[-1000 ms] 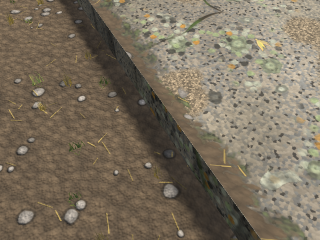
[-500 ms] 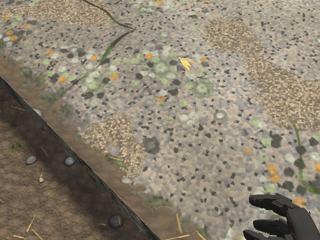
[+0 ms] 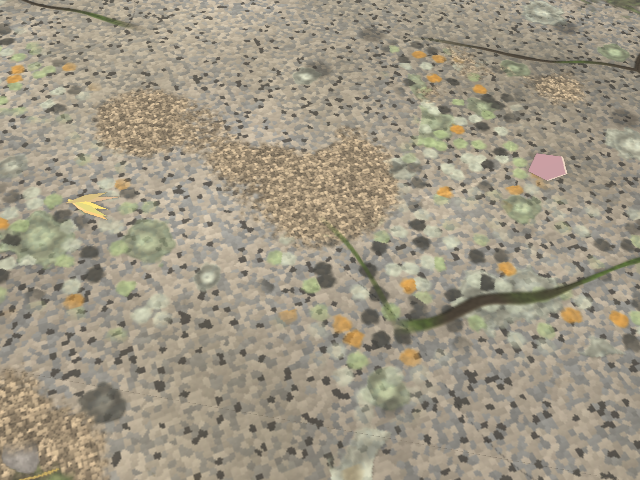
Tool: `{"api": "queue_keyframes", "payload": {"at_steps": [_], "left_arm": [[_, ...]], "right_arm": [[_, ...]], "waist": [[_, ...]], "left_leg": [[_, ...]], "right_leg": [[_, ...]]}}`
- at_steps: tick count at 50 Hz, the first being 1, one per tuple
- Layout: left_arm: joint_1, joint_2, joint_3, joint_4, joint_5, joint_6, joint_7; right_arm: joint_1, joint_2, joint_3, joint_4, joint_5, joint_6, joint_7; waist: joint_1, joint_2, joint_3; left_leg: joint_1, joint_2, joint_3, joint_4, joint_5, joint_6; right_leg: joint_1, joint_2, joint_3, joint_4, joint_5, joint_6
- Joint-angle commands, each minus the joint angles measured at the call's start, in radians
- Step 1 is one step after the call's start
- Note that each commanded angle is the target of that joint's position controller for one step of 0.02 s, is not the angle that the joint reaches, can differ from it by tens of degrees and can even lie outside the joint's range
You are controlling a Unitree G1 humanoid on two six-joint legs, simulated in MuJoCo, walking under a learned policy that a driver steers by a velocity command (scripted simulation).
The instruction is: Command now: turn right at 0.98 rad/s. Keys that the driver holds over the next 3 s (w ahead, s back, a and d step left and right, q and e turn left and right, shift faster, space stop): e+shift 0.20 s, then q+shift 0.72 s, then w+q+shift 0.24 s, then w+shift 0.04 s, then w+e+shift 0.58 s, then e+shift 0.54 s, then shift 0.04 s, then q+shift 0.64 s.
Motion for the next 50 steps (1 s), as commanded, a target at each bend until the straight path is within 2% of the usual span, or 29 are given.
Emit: {"api": "queue_keyframes", "payload": {"at_steps": [1,4,6,8,9,10,11,12,13,14,15,17,18,19,21,24,28,29,30,31,32,33,34,37,42,46,48,49,50], "left_arm": [[0.006,0.049,0.008,-0.074,-0.001,0.003,-0.010],[-0.031,0.011,-0.010,-0.092,-0.018,-0.003,-0.025],[-0.035,0.029,-0.004,-0.091,-0.038,-0.011,-0.024],[0.002,0.037,0.001,-0.071,-0.038,-0.024,-0.023],[0.066,0.045,0.008,-0.034,-0.034,-0.038,-0.019],[0.123,0.060,0.013,0.002,-0.019,-0.060,-0.005],[0.155,0.207,0.030,-0.037,-0.017,-0.065,0.001],[0.176,0.212,0.044,-0.067,-0.008,-0.069,0.010],[0.071,0.151,0.013,-0.061,0.008,-0.072,0.017],[-0.065,0.069,-0.019,-0.077,0.010,-0.075,0.023],[-0.136,0.014,-0.035,-0.086,0.008,-0.082,0.031],[-0.115,-0.068,-0.069,-0.067,0.001,-0.094,0.045],[-0.043,-0.080,-0.082,-0.040,0.005,-0.102,0.047],[-0.002,-0.053,-0.075,-0.024,0.011,-0.108,0.052],[0.062,0.012,-0.050,0.000,0.015,-0.108,0.061],[0.085,0.041,-0.033,0.007,0.012,-0.097,0.061],[0.019,0.056,-0.019,0.002,-0.004,-0.090,0.065],[0.003,0.051,-0.015,-0.004,-0.008,-0.093,0.064],[-0.008,0.011,-0.021,-0.038,-0.003,-0.091,0.059],[-0.086,-0.032,-0.040,-0.091,-0.017,-0.083,0.055],[-0.077,-0.030,-0.041,-0.068,-0.007,-0.079,0.053],[-0.068,-0.031,-0.043,-0.051,0.001,-0.079,0.049],[-0.061,-0.026,-0.041,-0.044,0.005,-0.083,0.046],[-0.021,-0.012,-0.041,-0.030,0.021,-0.081,0.037],[-0.065,-0.006,-0.056,-0.044,0.005,-0.084,0.041],[-0.026,0.004,-0.056,-0.033,-0.004,-0.094,0.043],[0.042,0.018,-0.052,-0.021,-0.010,-0.103,0.044],[0.114,0.020,-0.047,-0.003,-0.018,-0.109,0.050],[0.189,0.072,-0.030,0.016,-0.018,-0.119,0.063]], "right_arm": [[0.031,-0.142,-0.055,-0.065,-0.001,-0.013,-0.001],[0.014,-0.167,-0.070,-0.082,-0.009,-0.006,0.009],[0.028,-0.186,-0.081,-0.078,-0.016,0.006,0.020],[0.047,-0.197,-0.091,-0.061,-0.006,0.029,0.023],[0.069,-0.183,-0.091,-0.049,0.004,0.042,0.024],[0.099,-0.154,-0.090,-0.031,0.011,0.054,0.036],[0.061,-0.032,-0.052,-0.127,0.001,0.067,0.042],[-0.089,-0.088,-0.054,-0.149,-0.003,0.070,0.028],[-0.081,-0.065,-0.051,-0.117,0.021,0.073,0.025],[-0.009,-0.052,-0.046,-0.066,0.031,0.069,0.027],[0.063,-0.070,-0.055,-0.016,0.028,0.070,0.031],[0.146,-0.089,-0.063,0.050,0.026,0.082,0.043],[0.096,-0.083,-0.054,0.034,0.030,0.081,0.059],[0.054,-0.056,-0.044,0.021,0.031,0.078,0.070],[0.029,-0.059,-0.045,0.009,0.031,0.074,0.073],[0.025,-0.073,-0.050,-0.015,0.037,0.060,0.071],[0.075,-0.037,-0.046,-0.017,0.040,0.041,0.075],[0.099,-0.062,-0.052,-0.012,0.029,0.030,0.075],[0.157,-0.166,-0.078,-0.013,0.011,0.010,0.071],[0.223,-0.262,-0.110,-0.006,0.011,0.009,0.067],[0.226,-0.239,-0.111,-0.003,0.015,0.017,0.062],[0.134,-0.206,-0.104,-0.016,0.022,0.031,0.052],[0.042,-0.177,-0.093,-0.038,0.020,0.047,0.044],[0.016,-0.159,-0.090,-0.043,0.028,0.056,0.042],[0.085,-0.201,-0.112,-0.022,0.024,0.053,0.043],[0.024,-0.210,-0.119,-0.042,0.011,0.064,0.053],[-0.037,-0.214,-0.125,-0.063,0.009,0.065,0.064],[-0.091,-0.209,-0.125,-0.076,0.017,0.065,0.066],[-0.108,-0.170,-0.117,-0.086,0.026,0.056,0.065]], "waist": [[0.006,0.207,-0.129],[-0.012,0.272,-0.147],[-0.030,0.310,-0.161],[-0.018,0.273,-0.165],[0.005,0.180,-0.164],[0.031,-0.041,-0.103],[0.016,-0.374,-0.073],[0.135,-0.211,-0.134],[0.057,-0.158,-0.091],[-0.023,-0.160,-0.048],[-0.061,-0.160,-0.045],[-0.066,-0.107,-0.078],[-0.040,-0.045,-0.049],[-0.014,-0.045,-0.032],[0.024,-0.102,-0.062],[0.043,-0.114,-0.093],[-0.022,-0.061,-0.086],[-0.042,-0.001,-0.087],[-0.048,0.211,-0.125],[-0.096,0.388,-0.116],[-0.088,0.215,-0.106],[-0.048,0.127,-0.055],[-0.006,0.090,-0.029],[0.006,0.090,-0.075],[-0.045,0.144,-0.091],[-0.037,0.188,-0.096],[0.001,0.191,-0.123],[0.064,0.175,-0.093],[0.105,0.089,-0.058]], "left_leg": [[0.187,0.249,-0.155,-0.137,0.295,0.184],[0.139,0.270,-0.073,-0.142,0.196,0.139],[0.116,0.286,-0.040,-0.126,0.128,0.105],[0.100,0.294,-0.005,-0.067,0.046,0.056],[0.046,0.261,0.052,0.052,-0.026,0.004],[-0.125,0.189,0.131,0.312,-0.255,-0.059],[-0.507,0.025,0.134,0.627,-0.524,-0.161],[-0.398,0.015,-0.058,0.825,-0.433,-0.161],[-0.317,0.027,-0.102,0.873,-0.298,-0.146],[-0.221,0.025,-0.103,0.844,-0.203,-0.132],[-0.147,0.004,-0.067,0.869,-0.143,-0.118],[-0.028,-0.027,-0.054,0.796,-0.124,-0.097],[-0.091,-0.022,-0.093,0.600,-0.184,-0.089],[-0.101,-0.031,-0.101,0.457,-0.214,-0.078],[-0.087,-0.058,-0.081,0.336,-0.290,-0.057],[-0.073,-0.070,-0.039,0.291,-0.332,-0.030],[0.052,-0.092,-0.014,0.046,-0.157,0.004],[0.125,-0.067,-0.110,-0.046,-0.034,0.029],[0.273,0.131,-0.444,-0.119,0.316,0.098],[0.302,0.314,-0.742,-0.162,0.754,0.291],[0.280,0.305,-0.685,-0.166,0.655,0.356],[0.200,0.239,-0.578,-0.147,0.494,0.334],[0.137,0.164,-0.504,-0.135,0.396,0.280],[0.143,0.068,-0.438,-0.109,0.453,0.212],[0.218,0.062,-0.554,-0.116,0.286,0.198],[0.096,0.023,-0.623,-0.108,0.267,0.154],[-0.032,-0.033,-0.672,-0.155,-0.203,0.126],[-0.170,-0.072,-0.679,-0.166,-0.435,0.100],[-0.345,-0.144,-0.611,-0.074,-0.559,0.054]], "right_leg": [[0.003,-0.046,-0.024,-0.262,-0.026,-0.002],[0.206,-0.090,-0.071,-0.620,-0.158,-0.050],[0.328,-0.071,-0.128,-0.790,-0.176,-0.077],[0.428,-0.051,-0.174,-0.990,-0.089,-0.101],[0.520,-0.024,-0.152,-1.128,-0.048,-0.115],[0.602,-0.064,0.002,-1.284,0.037,-0.137],[0.631,-0.411,0.504,-1.270,0.455,-0.263],[0.494,-0.503,0.505,-1.336,0.746,-0.418],[0.374,-0.445,0.333,-1.320,0.704,-0.417],[0.279,-0.343,0.170,-1.307,0.641,-0.361],[0.261,-0.266,0.073,-1.272,0.679,-0.321],[0.287,-0.240,-0.020,-1.262,0.711,-0.294],[0.393,-0.259,0.002,-1.282,0.623,-0.268],[0.481,-0.278,0.012,-1.271,0.611,-0.256],[0.597,-0.323,0.040,-1.223,0.662,-0.278],[0.617,-0.370,0.069,-1.171,0.758,-0.314],[0.513,-0.340,0.005,-1.086,0.652,-0.262],[0.436,-0.291,-0.040,-0.980,0.511,-0.209],[0.216,-0.172,-0.139,-0.696,0.157,-0.130],[0.006,0.018,-0.094,-0.519,-0.313,-0.068],[-0.010,-0.027,0.003,-0.363,-0.296,-0.048],[-0.020,-0.049,0.017,-0.314,-0.201,-0.043],[-0.016,-0.060,0.016,-0.321,-0.127,-0.040],[0.021,-0.041,-0.015,-0.389,-0.013,-0.034],[0.036,-0.028,0.015,-0.667,-0.006,-0.047],[0.245,0.029,0.015,-0.860,-0.040,-0.072],[0.438,0.046,0.025,-1.022,-0.076,-0.090],[0.597,0.042,0.022,-1.169,-0.023,-0.101],[0.758,-0.045,0.087,-1.286,-0.075,-0.119]]}}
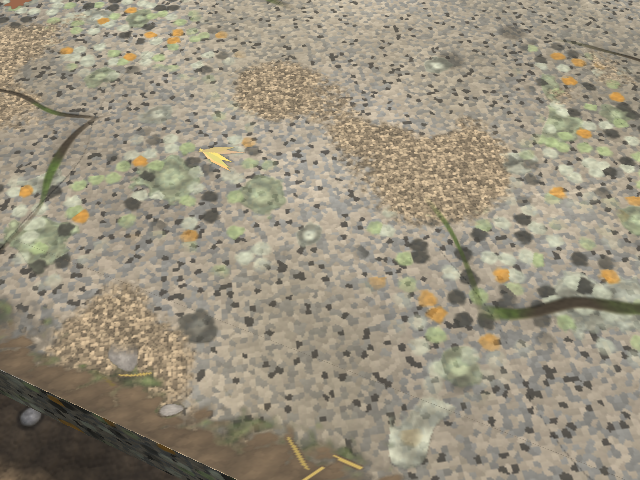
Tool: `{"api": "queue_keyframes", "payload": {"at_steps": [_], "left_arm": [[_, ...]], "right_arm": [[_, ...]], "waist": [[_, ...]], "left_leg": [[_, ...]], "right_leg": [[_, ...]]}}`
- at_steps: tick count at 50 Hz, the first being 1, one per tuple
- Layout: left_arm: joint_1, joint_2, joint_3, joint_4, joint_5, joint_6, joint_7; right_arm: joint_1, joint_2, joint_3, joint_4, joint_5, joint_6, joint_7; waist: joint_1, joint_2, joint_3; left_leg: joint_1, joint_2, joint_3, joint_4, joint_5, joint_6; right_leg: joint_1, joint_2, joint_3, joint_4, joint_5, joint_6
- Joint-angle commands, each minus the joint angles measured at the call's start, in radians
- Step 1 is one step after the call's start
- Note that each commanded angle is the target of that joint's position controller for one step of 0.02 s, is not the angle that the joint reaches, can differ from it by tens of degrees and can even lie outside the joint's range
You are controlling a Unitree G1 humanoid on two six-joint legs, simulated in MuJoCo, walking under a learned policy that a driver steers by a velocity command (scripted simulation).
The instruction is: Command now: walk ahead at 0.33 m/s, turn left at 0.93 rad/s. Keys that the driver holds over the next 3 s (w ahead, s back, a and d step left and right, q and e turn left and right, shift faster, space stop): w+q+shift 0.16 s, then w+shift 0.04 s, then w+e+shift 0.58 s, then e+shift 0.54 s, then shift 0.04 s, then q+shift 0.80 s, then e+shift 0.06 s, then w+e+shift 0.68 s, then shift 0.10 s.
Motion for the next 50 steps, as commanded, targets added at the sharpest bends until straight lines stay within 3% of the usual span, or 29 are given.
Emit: {"api": "queue_keyframes", "payload": {"at_steps": [1,2,3,4,8,12,15,17,20,21,22,23,24,25,27,29,33,35,37,39,41,42,43,45,46,47,48,49,50], "left_arm": [[0.179,0.213,0.059,-0.038,-0.003,-0.038,0.032],[0.100,0.295,0.077,-0.051,0.043,-0.043,0.030],[0.039,0.232,0.069,-0.058,0.049,-0.054,0.023],[0.002,0.176,0.052,-0.063,0.034,-0.062,0.017],[0.051,0.153,0.046,-0.037,0.022,-0.086,0.004],[0.201,0.149,0.050,0.017,0.034,-0.118,-0.024],[0.186,0.168,0.056,0.029,0.020,-0.124,-0.032],[0.138,0.175,0.058,0.026,0.009,-0.118,-0.038],[0.197,0.203,0.071,0.063,0.005,-0.102,-0.045],[0.187,0.195,0.069,0.071,-0.005,-0.100,-0.049],[0.167,0.155,0.057,0.059,-0.023,-0.111,-0.051],[0.110,0.041,0.026,-0.007,-0.036,-0.121,-0.055],[0.105,0.029,0.024,-0.042,-0.045,-0.119,-0.051],[0.098,0.064,0.036,-0.017,-0.022,-0.101,-0.045],[0.121,0.049,0.035,0.016,-0.005,-0.084,-0.058],[0.135,0.010,0.031,0.023,0.015,-0.057,-0.060],[-0.141,-0.124,-0.013,-0.097,-0.009,-0.021,-0.024],[-0.231,-0.146,-0.028,-0.153,-0.012,-0.012,-0.008],[-0.283,-0.145,-0.043,-0.189,-0.016,-0.004,-0.011],[-0.390,-0.157,-0.065,-0.250,-0.018,0.012,-0.028],[-0.318,-0.118,-0.067,-0.231,0.002,0.016,-0.045],[-0.227,-0.091,-0.056,-0.172,0.003,0.020,-0.049],[-0.182,-0.091,-0.055,-0.165,-0.016,0.019,-0.053],[0.111,0.022,0.000,-0.079,-0.011,0.002,-0.058],[0.024,0.120,0.040,-0.103,-0.019,-0.015,-0.064],[0.002,0.261,0.091,-0.097,-0.026,0.004,-0.046],[0.042,0.246,0.100,-0.091,-0.013,0.001,-0.039],[0.060,0.214,0.095,-0.043,-0.004,-0.013,-0.031],[0.071,0.175,0.092,0.018,0.006,-0.023,-0.021]], "right_arm": [[-0.055,-0.005,-0.004,-0.103,0.010,-0.033,0.000],[-0.132,-0.063,-0.015,-0.149,-0.008,-0.044,0.002],[-0.153,-0.124,-0.027,-0.151,-0.028,-0.051,0.013],[-0.142,-0.139,-0.033,-0.127,-0.030,-0.054,0.033],[-0.062,-0.094,-0.010,-0.082,-0.021,-0.039,0.080],[-0.139,-0.043,0.022,-0.096,-0.018,-0.056,0.074],[-0.189,-0.045,0.034,-0.101,-0.014,-0.077,0.079],[-0.226,-0.032,0.051,-0.106,-0.005,-0.092,0.086],[-0.186,-0.043,0.052,-0.096,-0.001,-0.117,0.064],[-0.043,-0.056,0.043,-0.048,-0.006,-0.133,0.049],[0.111,-0.091,0.031,-0.004,-0.034,-0.150,0.032],[0.253,-0.187,0.014,-0.003,-0.058,-0.160,0.014],[0.282,-0.282,-0.009,0.019,-0.049,-0.151,0.002],[0.201,-0.186,0.015,0.006,-0.054,-0.149,0.003],[0.072,-0.073,0.048,0.000,-0.029,-0.155,0.015],[0.096,-0.037,0.064,0.037,-0.025,-0.166,0.013],[0.245,0.018,0.076,0.192,-0.043,-0.190,0.034],[0.295,0.023,0.080,0.261,-0.041,-0.203,0.038],[0.244,0.042,0.094,0.293,-0.030,-0.201,0.034],[0.248,0.038,0.106,0.316,-0.013,-0.189,0.005],[0.193,-0.013,0.110,0.293,0.023,-0.172,-0.029],[0.182,-0.071,0.100,0.238,0.050,-0.171,-0.045],[0.202,-0.206,0.067,0.224,0.063,-0.176,-0.060],[0.164,-0.290,0.019,0.147,0.080,-0.133,-0.037],[0.210,-0.177,0.031,0.113,0.033,-0.143,-0.009],[0.067,-0.117,0.034,-0.011,0.016,-0.169,0.048],[0.034,-0.053,0.049,-0.070,-0.022,-0.195,0.067],[0.028,-0.009,0.067,-0.075,-0.014,-0.193,0.059],[-0.023,0.057,0.084,-0.096,-0.004,-0.184,0.028]], "waist": [[0.105,-0.154,-0.085],[0.087,-0.238,-0.012],[0.038,-0.158,0.013],[0.024,-0.122,0.005],[0.013,-0.108,-0.022],[0.076,-0.079,0.027],[0.069,-0.106,0.031],[0.056,-0.158,0.023],[0.050,-0.186,-0.007],[-0.030,-0.134,-0.079],[-0.104,-0.075,-0.203],[-0.164,0.126,-0.278],[-0.148,0.315,-0.268],[-0.103,0.162,-0.202],[-0.015,0.091,-0.106],[0.018,0.133,-0.088],[0.010,0.145,0.059],[0.043,0.097,0.119],[0.114,0.018,0.182],[0.115,0.025,0.228],[0.150,0.009,0.176],[0.148,0.002,0.037],[0.175,0.105,-0.088],[0.250,0.262,-0.366],[0.174,0.110,-0.359],[0.160,-0.272,-0.367],[0.134,-0.094,-0.392],[0.087,-0.006,-0.312],[0.049,0.021,-0.145]], "left_leg": [[-0.352,-0.011,0.011,0.221,-0.428,0.005],[-0.517,-0.012,0.096,0.395,-0.261,-0.021],[-0.493,0.106,0.098,0.513,-0.145,-0.026],[-0.480,0.116,0.121,0.583,-0.066,-0.032],[-0.464,0.160,0.198,0.777,0.061,-0.047],[-0.513,0.134,0.124,0.643,0.113,-0.051],[-0.419,0.137,0.152,0.362,0.083,-0.052],[-0.209,0.188,0.285,0.118,0.030,-0.047],[0.001,0.143,0.322,-0.111,-0.011,-0.015],[0.167,0.118,0.327,-0.212,0.080,-0.001],[0.437,0.177,0.292,-0.177,0.093,-0.010],[0.649,0.453,-0.048,-0.274,-0.152,0.001],[0.652,0.571,-0.330,-0.360,-0.154,0.045],[0.558,0.544,-0.232,-0.297,-0.220,0.068],[0.368,0.473,-0.028,-0.301,-0.081,0.035],[0.276,0.461,0.065,-0.297,-0.010,0.036],[0.259,0.549,0.099,-0.367,-0.147,0.085],[0.334,0.580,0.149,-0.398,-0.179,0.055],[0.189,0.510,0.297,-0.464,-0.159,-0.018],[0.011,0.431,0.453,-0.599,0.026,-0.045],[0.000,0.357,0.624,-0.604,0.765,-0.018],[-0.002,0.365,0.642,-0.464,1.440,0.004],[0.123,0.438,0.577,-0.308,1.826,0.035],[0.338,0.462,0.494,0.276,2.089,0.053],[0.093,0.343,0.433,0.716,1.028,0.003],[-0.362,0.036,0.340,1.202,0.064,-0.083],[-0.481,0.098,0.154,1.355,0.095,-0.041],[-0.494,0.125,0.144,1.326,0.148,-0.023],[-0.550,0.124,0.171,1.408,0.058,-0.024]], "right_leg": [[0.433,-0.358,0.305,-0.377,-0.306,-0.051],[0.290,-0.477,0.613,-0.504,-0.461,-0.127],[0.213,-0.480,0.578,-0.481,-0.479,-0.152],[0.189,-0.414,0.441,-0.459,-0.392,-0.143],[0.186,-0.304,0.112,-0.440,-0.130,-0.107],[0.214,-0.325,0.108,-0.457,-0.122,-0.156],[0.225,-0.324,0.047,-0.474,-0.006,-0.174],[0.142,-0.285,-0.001,-0.483,0.126,-0.163],[0.164,-0.305,0.036,-0.355,0.526,-0.191],[0.161,-0.260,-0.004,-0.177,0.732,-0.178],[0.016,-0.192,-0.050,0.049,0.651,-0.155],[-0.276,-0.098,-0.084,0.368,0.316,-0.117],[-0.506,-0.008,-0.067,0.574,-0.024,-0.112],[-0.547,-0.081,0.019,0.768,0.013,-0.122],[-0.555,-0.123,-0.012,0.891,0.121,-0.100],[-0.614,-0.116,-0.045,1.201,0.118,-0.089],[-1.083,-0.048,-0.023,1.843,-0.023,-0.137],[-1.286,-0.046,0.023,1.969,-0.089,-0.175],[-1.224,-0.056,-0.018,1.807,-0.047,-0.194],[-1.020,-0.081,-0.151,1.493,-0.006,-0.185],[-0.667,-0.081,-0.285,1.127,-0.086,-0.189],[-0.400,0.002,-0.408,1.049,-0.084,-0.192],[-0.280,0.001,-0.399,0.926,-0.078,-0.197],[-0.043,0.125,-0.211,0.643,-0.198,-0.250],[0.097,0.038,0.242,0.358,-0.291,-0.341],[0.249,-0.181,0.914,-0.039,0.199,-0.474],[0.299,-0.208,0.941,-0.086,0.349,-0.429],[0.188,-0.210,0.839,-0.065,0.338,-0.379],[0.020,-0.179,0.766,-0.054,0.390,-0.362]]}}
Over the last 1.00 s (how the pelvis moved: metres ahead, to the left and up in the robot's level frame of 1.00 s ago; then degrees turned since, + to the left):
-0.08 -0.05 -0.01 16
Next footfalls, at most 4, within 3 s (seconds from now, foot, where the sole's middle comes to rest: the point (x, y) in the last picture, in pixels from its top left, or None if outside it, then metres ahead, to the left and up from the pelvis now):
0.44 left None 0.16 0.20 -0.77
0.90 right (323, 416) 0.52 0.01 -0.58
1.38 left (325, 269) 0.84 0.00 -0.58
1.70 right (341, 342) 0.67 -0.03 -0.58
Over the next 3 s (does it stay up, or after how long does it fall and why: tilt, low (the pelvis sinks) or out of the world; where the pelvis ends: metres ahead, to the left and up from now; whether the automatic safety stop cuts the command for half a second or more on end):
stays up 1.10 -0.11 0.19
